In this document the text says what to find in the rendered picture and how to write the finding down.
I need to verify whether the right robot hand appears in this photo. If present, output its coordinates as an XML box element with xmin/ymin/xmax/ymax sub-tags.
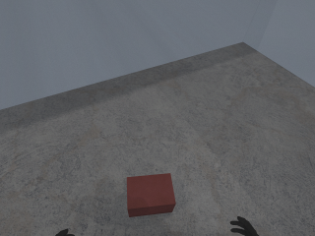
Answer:
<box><xmin>230</xmin><ymin>216</ymin><xmax>259</xmax><ymax>236</ymax></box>

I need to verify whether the carton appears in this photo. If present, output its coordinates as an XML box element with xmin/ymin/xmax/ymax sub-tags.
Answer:
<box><xmin>126</xmin><ymin>173</ymin><xmax>176</xmax><ymax>217</ymax></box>

